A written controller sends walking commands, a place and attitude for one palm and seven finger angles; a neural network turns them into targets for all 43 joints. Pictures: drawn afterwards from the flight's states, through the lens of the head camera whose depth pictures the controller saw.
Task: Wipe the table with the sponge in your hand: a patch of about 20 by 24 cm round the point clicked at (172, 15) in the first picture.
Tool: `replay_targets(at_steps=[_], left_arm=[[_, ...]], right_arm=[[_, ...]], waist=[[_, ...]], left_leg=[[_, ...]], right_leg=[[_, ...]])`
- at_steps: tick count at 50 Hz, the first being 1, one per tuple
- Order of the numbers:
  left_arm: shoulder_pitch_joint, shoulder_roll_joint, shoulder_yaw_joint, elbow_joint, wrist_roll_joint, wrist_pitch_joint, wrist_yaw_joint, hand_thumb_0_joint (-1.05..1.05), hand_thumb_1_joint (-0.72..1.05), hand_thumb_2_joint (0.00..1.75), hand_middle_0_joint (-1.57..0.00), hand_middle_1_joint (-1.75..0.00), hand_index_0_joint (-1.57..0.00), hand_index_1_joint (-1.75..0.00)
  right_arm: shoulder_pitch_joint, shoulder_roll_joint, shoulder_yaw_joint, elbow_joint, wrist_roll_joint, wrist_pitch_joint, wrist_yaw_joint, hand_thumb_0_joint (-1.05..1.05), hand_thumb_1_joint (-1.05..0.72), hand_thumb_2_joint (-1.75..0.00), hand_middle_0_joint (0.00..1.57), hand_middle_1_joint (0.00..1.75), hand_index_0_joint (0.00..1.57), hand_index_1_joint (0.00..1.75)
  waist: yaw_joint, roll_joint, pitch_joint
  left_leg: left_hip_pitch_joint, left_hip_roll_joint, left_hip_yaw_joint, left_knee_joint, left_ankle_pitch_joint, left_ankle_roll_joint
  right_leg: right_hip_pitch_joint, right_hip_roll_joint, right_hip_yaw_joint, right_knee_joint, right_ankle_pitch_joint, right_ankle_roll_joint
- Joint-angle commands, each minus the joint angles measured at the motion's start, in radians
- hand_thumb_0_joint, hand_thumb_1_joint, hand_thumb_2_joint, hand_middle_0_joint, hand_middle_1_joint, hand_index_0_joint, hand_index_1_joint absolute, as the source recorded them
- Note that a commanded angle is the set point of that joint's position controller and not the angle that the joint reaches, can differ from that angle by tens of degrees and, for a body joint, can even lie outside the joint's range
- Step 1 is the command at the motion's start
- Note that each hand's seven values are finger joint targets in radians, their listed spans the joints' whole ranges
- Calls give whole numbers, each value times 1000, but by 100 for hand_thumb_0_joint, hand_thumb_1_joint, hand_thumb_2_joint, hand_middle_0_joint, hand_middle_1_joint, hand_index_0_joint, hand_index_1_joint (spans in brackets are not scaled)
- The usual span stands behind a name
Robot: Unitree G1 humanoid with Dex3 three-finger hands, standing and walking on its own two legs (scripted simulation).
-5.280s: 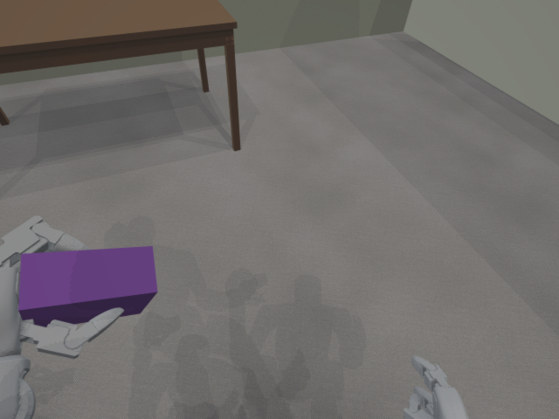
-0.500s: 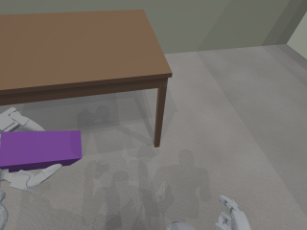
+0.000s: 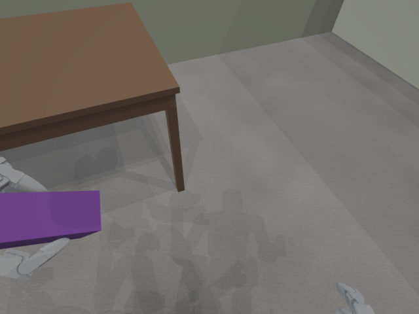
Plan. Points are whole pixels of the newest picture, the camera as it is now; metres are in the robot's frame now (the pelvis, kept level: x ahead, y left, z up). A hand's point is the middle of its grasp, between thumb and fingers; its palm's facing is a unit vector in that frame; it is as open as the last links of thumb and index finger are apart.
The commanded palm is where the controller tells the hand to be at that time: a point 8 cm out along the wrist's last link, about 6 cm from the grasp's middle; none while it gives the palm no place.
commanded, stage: take the last steps up to it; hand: left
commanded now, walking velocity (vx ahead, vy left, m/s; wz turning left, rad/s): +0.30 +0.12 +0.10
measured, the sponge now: (57, 219) +0.22 +0.21 +0.16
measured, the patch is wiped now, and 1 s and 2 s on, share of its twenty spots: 0.00 0.00 0.00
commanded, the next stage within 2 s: come to a stop and stand still in 1.96 s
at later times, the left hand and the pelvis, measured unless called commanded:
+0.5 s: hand (53, 187) +0.27 +0.23 +0.16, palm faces +0.43 -0.78 -0.45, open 9.5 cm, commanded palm +0.21 +0.27 +0.18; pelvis +0.06 -0.01 -0.01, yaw +1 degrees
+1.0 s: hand (55, 116) +0.40 +0.27 +0.18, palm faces +0.39 -0.81 -0.44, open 9.5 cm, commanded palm +0.34 +0.31 +0.18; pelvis +0.17 +0.03 +0.00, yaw +0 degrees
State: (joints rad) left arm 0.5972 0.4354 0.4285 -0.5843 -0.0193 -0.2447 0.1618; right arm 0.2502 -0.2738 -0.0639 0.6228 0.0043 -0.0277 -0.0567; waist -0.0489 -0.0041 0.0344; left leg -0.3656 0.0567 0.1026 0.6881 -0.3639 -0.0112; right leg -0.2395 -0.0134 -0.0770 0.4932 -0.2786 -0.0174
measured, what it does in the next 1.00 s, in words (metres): walks ahead: left foot, then right foot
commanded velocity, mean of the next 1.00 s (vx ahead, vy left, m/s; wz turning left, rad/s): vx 0.30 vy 0.09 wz -0.01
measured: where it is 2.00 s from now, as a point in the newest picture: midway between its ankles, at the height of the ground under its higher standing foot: (193, 276)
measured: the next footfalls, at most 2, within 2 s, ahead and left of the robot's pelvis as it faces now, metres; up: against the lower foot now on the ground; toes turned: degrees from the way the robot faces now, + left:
left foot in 0.04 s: +0.06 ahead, +0.11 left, +0.00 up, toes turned +8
right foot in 0.40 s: +0.10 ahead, -0.11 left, +0.00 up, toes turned -7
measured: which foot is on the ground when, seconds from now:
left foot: up 0.00-0.02, down 0.04-0.40, up 0.42-0.74, down 0.76-1.00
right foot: down 0.00-0.06, up 0.08-0.38, down 0.40-0.78, up 0.80-1.00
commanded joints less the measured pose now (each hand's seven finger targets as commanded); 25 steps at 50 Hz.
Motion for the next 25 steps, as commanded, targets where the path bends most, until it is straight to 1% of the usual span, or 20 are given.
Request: replay_targets(at_steps=[1,2,3,4,5,6,7,9,11,12,15,17,18,19,20,21,22,23,24,25], left_arm=[[-124,67,42,-128,-9,-38,30,0,10,130,-120,-160,-120,-160],[-167,65,28,-152,-6,-47,28,0,10,130,-120,-160,-120,-160],[-190,61,16,-162,1,-56,28,0,10,130,-120,-160,-120,-160],[-221,81,10,-149,15,-64,26,0,10,130,-120,-160,-120,-160],[-254,116,23,-110,27,-64,22,0,10,130,-120,-160,-120,-160],[-334,133,21,-152,31,-71,17,0,10,130,-120,-160,-120,-160],[-340,111,3,-141,33,-68,16,0,10,130,-120,-160,-120,-160],[-306,74,-23,-141,26,-57,10,0,10,130,-120,-160,-120,-160],[-260,96,9,-139,19,-53,7,0,10,130,-120,-160,-120,-160],[-225,83,12,-115,11,-51,7,0,10,130,-120,-160,-120,-160],[-194,80,28,-59,-1,-35,5,0,10,130,-120,-160,-120,-160],[-201,71,22,-18,-2,-22,5,0,10,130,-120,-160,-120,-160],[-214,68,19,2,2,-18,4,0,10,130,-120,-160,-120,-160],[-230,85,25,15,8,-16,5,0,10,130,-120,-160,-120,-160],[-243,109,34,18,9,-10,4,0,10,130,-120,-160,-120,-160],[-260,107,34,29,-3,-9,1,0,10,130,-120,-160,-120,-160],[-334,108,26,-25,-8,-22,-2,0,10,130,-120,-160,-120,-160],[-303,111,37,-16,-9,-32,-5,0,10,130,-120,-160,-120,-160],[-264,112,42,-33,-4,-43,-6,0,10,130,-120,-160,-120,-160],[-237,116,46,-57,3,-53,-5,0,10,130,-120,-160,-120,-160]], right_arm=[[-90,-58,-16,-153,-4,-73,-17,0,-90,-90,20,30,20,30],[-81,-75,-19,-156,-9,-78,-23,0,-90,-90,20,30,20,30],[-91,-90,-17,-164,-4,-81,-20,0,-90,-90,20,30,20,30],[-93,-67,-5,-163,0,-92,-18,0,-90,-90,20,30,20,30],[-112,-51,12,-144,-14,-105,-20,0,-90,-90,20,30,20,30],[-108,-41,12,-129,-10,-116,-16,0,-90,-90,20,30,20,30],[-103,-58,-2,-123,-7,-124,-13,0,-90,-90,20,30,20,30],[-98,-57,-4,-119,2,-134,-13,0,-90,-90,20,30,20,30],[-96,-52,3,-117,0,-139,-11,0,-90,-90,20,30,20,30],[-94,-44,9,-120,-3,-137,-12,0,-90,-90,20,30,20,30],[-103,-37,20,-119,-8,-127,-12,0,-90,-90,20,30,20,30],[-114,-37,24,-118,-7,-115,-15,0,-90,-90,20,30,20,30],[-121,-38,23,-117,-6,-107,-16,0,-90,-90,20,30,20,30],[-112,-23,23,-115,-5,-98,-15,0,-90,-90,20,30,20,30],[-130,-4,25,-132,-1,-90,-11,0,-90,-90,20,30,20,30],[-162,-19,27,-141,-5,-89,-4,0,-90,-90,20,30,20,30],[-160,-28,19,-133,-1,-93,4,0,-90,-90,20,30,20,30],[-145,-32,16,-124,0,-94,6,0,-90,-90,20,30,20,30],[-153,-24,27,-120,-3,-82,6,0,-90,-90,20,30,20,30],[-167,-17,35,-120,-4,-72,4,0,-90,-90,20,30,20,30]], waist=[[27,19,-120],[22,152,-107],[36,347,-88],[30,334,-65],[27,302,-11],[34,242,9],[31,200,17],[45,191,2],[52,213,-23],[45,211,-27],[51,175,-64],[52,131,-91],[55,93,-91],[53,-58,-120],[55,-304,-112],[67,-297,-74],[51,-239,-68],[46,-176,-45],[50,-102,-38],[54,-75,-40]], left_leg=[[217,4,0,-262,70,26],[265,89,-133,-349,-7,75],[331,261,-378,-404,7,157],[260,336,-501,-474,-30,220],[145,336,-508,-511,-87,235],[125,313,-476,-492,-96,237],[132,289,-418,-479,-78,232],[136,232,-283,-460,-22,208],[115,203,-215,-468,-20,189],[111,209,-227,-464,23,192],[138,213,-174,-402,115,173],[90,192,-136,-307,45,135],[38,162,-99,-223,7,112],[-62,107,-50,-21,-20,88],[-260,-21,24,254,-131,35],[-352,-29,-66,457,-178,10],[-348,4,-139,534,-105,1],[-353,25,-144,554,-54,-9],[-333,42,-133,537,-14,-16],[-316,46,-117,494,2,-18]], right_leg=[[-33,-211,179,-50,-81,-72],[-125,-128,128,99,-155,-34],[-283,-18,2,302,-286,13],[-313,-6,0,496,-328,16],[-319,-50,44,595,-277,17],[-318,-59,48,614,-235,21],[-327,-65,45,610,-211,28],[-290,-63,5,541,-165,36],[-217,-53,-29,458,-124,39],[-192,-49,-37,395,-137,43],[-94,-19,-79,193,-143,49],[34,-6,-96,36,-83,41],[112,-20,-69,-44,-39,28],[209,-125,97,-123,-76,-27],[282,-339,494,-228,-74,-131],[255,-452,628,-278,-36,-187],[204,-446,596,-289,-91,-186],[187,-420,523,-276,-30,-190],[168,-380,394,-248,93,-175],[155,-350,296,-226,225,-157]])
